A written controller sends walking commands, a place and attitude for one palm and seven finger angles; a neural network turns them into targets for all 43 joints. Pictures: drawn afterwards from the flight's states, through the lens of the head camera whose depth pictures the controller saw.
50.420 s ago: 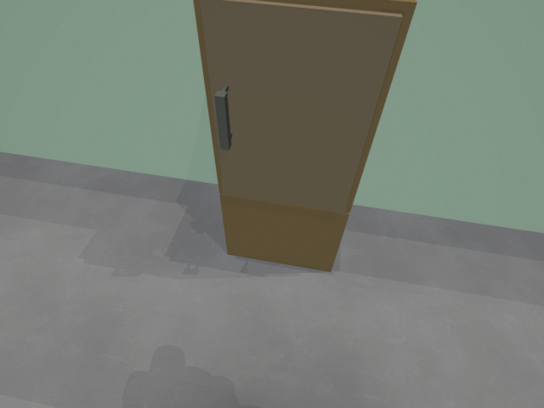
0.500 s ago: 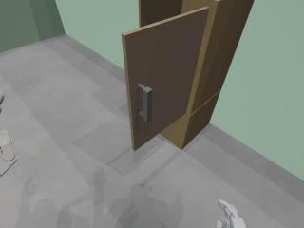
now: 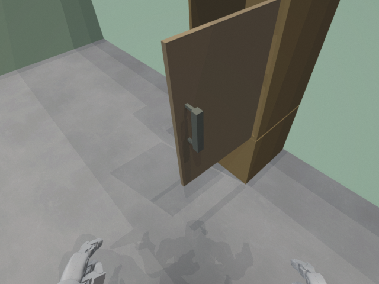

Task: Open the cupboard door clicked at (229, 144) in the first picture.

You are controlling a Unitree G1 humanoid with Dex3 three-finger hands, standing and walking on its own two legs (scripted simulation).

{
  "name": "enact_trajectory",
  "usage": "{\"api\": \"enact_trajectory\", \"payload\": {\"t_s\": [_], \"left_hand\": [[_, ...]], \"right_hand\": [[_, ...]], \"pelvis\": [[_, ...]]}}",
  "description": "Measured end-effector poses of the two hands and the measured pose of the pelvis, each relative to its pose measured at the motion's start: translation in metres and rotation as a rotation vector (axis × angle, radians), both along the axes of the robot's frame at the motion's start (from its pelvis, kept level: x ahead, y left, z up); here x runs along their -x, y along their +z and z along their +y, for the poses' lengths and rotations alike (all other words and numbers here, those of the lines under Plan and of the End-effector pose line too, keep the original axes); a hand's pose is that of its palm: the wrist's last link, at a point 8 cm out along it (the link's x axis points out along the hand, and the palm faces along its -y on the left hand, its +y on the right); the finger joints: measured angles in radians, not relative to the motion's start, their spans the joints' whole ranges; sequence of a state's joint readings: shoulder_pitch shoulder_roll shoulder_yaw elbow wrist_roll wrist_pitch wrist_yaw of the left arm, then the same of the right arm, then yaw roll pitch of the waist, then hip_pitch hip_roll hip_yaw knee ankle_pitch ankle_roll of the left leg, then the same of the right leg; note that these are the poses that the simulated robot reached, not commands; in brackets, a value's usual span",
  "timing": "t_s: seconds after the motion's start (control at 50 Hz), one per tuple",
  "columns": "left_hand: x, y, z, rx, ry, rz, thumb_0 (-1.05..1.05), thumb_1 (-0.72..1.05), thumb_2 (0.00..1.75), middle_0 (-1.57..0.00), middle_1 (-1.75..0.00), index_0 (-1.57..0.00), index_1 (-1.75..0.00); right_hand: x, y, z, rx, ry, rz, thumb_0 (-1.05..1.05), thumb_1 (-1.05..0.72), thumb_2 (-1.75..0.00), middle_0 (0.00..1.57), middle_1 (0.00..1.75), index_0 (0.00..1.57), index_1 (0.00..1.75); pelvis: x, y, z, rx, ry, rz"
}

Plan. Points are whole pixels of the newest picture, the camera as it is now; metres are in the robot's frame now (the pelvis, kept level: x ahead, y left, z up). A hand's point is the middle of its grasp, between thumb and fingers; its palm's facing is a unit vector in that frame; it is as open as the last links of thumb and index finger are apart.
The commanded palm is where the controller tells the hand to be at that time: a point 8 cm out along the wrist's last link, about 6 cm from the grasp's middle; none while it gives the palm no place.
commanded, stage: let the arm hang, fingers relaxed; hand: left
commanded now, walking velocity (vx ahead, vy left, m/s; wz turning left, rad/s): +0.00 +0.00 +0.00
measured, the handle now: (193, 128) +0.55 +0.01 -0.01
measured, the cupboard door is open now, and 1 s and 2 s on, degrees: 87 87 87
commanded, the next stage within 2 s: look to check the result in 0.90 s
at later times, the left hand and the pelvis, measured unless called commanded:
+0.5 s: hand out of the picture -0.03 +0.19 -0.15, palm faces +0.02 -0.98 -0.22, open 7.3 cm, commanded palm none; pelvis +0.00 +0.01 +0.02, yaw -1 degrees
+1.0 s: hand out of the picture +0.00 +0.19 -0.16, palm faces +0.01 -0.98 -0.19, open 7.4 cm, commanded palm none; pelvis +0.00 +0.02 +0.02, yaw -1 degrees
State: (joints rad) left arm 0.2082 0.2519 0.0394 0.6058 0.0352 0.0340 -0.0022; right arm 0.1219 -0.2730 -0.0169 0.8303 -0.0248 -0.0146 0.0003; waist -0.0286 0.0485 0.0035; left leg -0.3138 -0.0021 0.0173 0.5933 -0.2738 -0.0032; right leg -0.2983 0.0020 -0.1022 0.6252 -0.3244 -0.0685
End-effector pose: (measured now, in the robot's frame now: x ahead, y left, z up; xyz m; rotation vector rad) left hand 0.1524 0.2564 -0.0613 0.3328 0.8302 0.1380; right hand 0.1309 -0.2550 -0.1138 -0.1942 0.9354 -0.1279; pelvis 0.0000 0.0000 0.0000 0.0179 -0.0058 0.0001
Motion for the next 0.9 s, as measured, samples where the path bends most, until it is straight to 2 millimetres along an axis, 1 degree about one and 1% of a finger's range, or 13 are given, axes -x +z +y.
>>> {"api": "enact_trajectory", "payload": {"t_s": [0.04, 0.06, 0.08, 0.1, 0.14, 0.22, 0.28, 0.34, 0.42, 0.52, 0.66, 0.78, 0.9], "left_hand": [[0.036, -0.039, -0.023, 0.086, 0.018, 0.175, 0.01, 0.91, 0.89, -0.2, -0.3, -0.19, -0.3], [0.054, -0.053, -0.034, 0.126, 0.028, 0.254, 0.01, 0.91, 0.89, -0.2, -0.3, -0.19, -0.3], [0.072, -0.064, -0.043, 0.162, 0.05, 0.319, 0.01, 0.92, 0.89, -0.2, -0.3, -0.19, -0.3], [0.084, -0.068, -0.042, 0.169, 0.113, 0.338, -0.01, 0.96, 0.89, -0.21, -0.3, -0.2, -0.3], [0.105, -0.071, -0.035, 0.162, 0.156, 0.39, -0.03, 1.01, 0.89, -0.21, -0.3, -0.2, -0.3], [0.146, -0.068, -0.023, 0.138, 0.19, 0.51, -0.03, 1.0, 0.89, -0.21, -0.3, -0.2, -0.3], [0.17, -0.064, -0.016, 0.117, 0.209, 0.589, -0.02, 0.97, 0.89, -0.21, -0.3, -0.2, -0.3], [0.186, -0.06, -0.013, 0.104, 0.222, 0.642, -0.01, 0.95, 0.89, -0.2, -0.3, -0.2, -0.3], [0.194, -0.058, -0.014, 0.106, 0.226, 0.666, 0.0, 0.93, 0.89, -0.2, -0.3, -0.19, -0.3], [0.185, -0.062, -0.022, 0.132, 0.211, 0.64, 0.0, 0.92, 0.89, -0.2, -0.3, -0.19, -0.3], [0.161, -0.069, -0.034, 0.17, 0.173, 0.58, 0.0, 0.92, 0.89, -0.2, -0.3, -0.19, -0.3], [0.156, -0.069, -0.028, 0.168, 0.173, 0.565, 0.01, 0.93, 0.89, -0.2, -0.3, -0.2, -0.3], [0.155, -0.067, -0.024, 0.163, 0.178, 0.561, 0.01, 0.92, 0.89, -0.2, -0.3, -0.19, -0.3]], "right_hand": [[0.019, -0.003, 0.001, 0.008, -0.016, 0.079, 0.01, -0.9, -0.9, 0.2, 0.3, 0.2, 0.3], [0.03, -0.005, 0.002, 0.011, -0.025, 0.123, 0.01, -0.9, -0.9, 0.2, 0.3, 0.2, 0.3], [0.043, -0.006, 0.004, 0.014, -0.031, 0.17, 0.01, -0.9, -0.9, 0.2, 0.3, 0.2, 0.3], [0.055, -0.007, 0.007, 0.015, -0.032, 0.219, 0.01, -0.9, -0.9, 0.2, 0.3, 0.2, 0.3], [0.08, -0.01, 0.012, 0.011, -0.03, 0.319, 0.01, -0.9, -0.9, 0.2, 0.3, 0.2, 0.3], [0.123, -0.016, 0.026, -0.022, -0.05, 0.466, 0.01, -0.9, -0.9, 0.2, 0.3, 0.2, 0.3], [0.148, -0.02, 0.037, -0.052, -0.072, 0.532, 0.01, -0.9, -0.9, 0.2, 0.3, 0.2, 0.3], [0.166, -0.022, 0.047, -0.078, -0.09, 0.574, 0.01, -0.9, -0.9, 0.2, 0.3, 0.2, 0.3], [0.18, -0.024, 0.06, -0.104, -0.106, 0.602, 0.01, -0.9, -0.9, 0.2, 0.3, 0.2, 0.3], [0.184, -0.025, 0.071, -0.121, -0.116, 0.596, 0.01, -0.9, -0.9, 0.2, 0.3, 0.2, 0.3], [0.171, -0.025, 0.078, -0.122, -0.122, 0.545, 0.0, -0.9, -0.9, 0.2, 0.3, 0.2, 0.3], [0.157, -0.024, 0.078, -0.114, -0.12, 0.502, 0.0, -0.9, -0.9, 0.2, 0.3, 0.2, 0.3], [0.151, -0.023, 0.073, -0.099, -0.116, 0.496, 0.01, -0.91, -0.9, 0.2, 0.3, 0.2, 0.3]], "pelvis": [[0.0, 0.001, -0.001, 0.004, 0.001, -0.015], [0.0, 0.002, -0.002, 0.004, 0.0, -0.02], [0.001, 0.003, -0.003, 0.004, 0.0, -0.023], [0.001, 0.005, -0.004, 0.007, 0.004, -0.023], [0.002, 0.008, -0.006, 0.014, 0.009, -0.022], [0.003, 0.013, -0.004, 0.022, 0.01, -0.019], [0.003, 0.015, -0.001, 0.022, 0.006, -0.019], [0.003, 0.016, 0.002, 0.021, 0.002, -0.02], [0.002, 0.017, 0.006, 0.019, -0.005, -0.02], [0.002, 0.017, 0.01, 0.015, -0.011, -0.022], [0.001, 0.016, 0.014, 0.012, -0.016, -0.022], [-0.001, 0.016, 0.016, 0.012, -0.018, -0.022], [-0.002, 0.017, 0.019, 0.012, -0.017, -0.022]]}}
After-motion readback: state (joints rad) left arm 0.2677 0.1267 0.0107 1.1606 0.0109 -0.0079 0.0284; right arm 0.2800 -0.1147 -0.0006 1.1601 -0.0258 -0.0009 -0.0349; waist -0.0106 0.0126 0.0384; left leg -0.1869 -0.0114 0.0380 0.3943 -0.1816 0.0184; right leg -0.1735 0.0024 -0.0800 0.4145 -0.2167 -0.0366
